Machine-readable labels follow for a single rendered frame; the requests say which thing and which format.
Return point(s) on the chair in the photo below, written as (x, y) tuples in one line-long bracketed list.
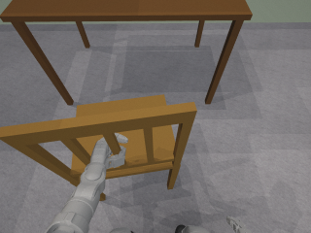
[(145, 121)]

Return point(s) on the left robot forearm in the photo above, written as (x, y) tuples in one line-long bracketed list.
[(81, 205)]

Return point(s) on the right robot hand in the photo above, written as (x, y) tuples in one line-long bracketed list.
[(237, 225)]

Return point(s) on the table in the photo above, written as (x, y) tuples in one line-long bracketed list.
[(19, 12)]

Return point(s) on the left robot hand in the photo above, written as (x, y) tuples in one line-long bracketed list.
[(102, 153)]

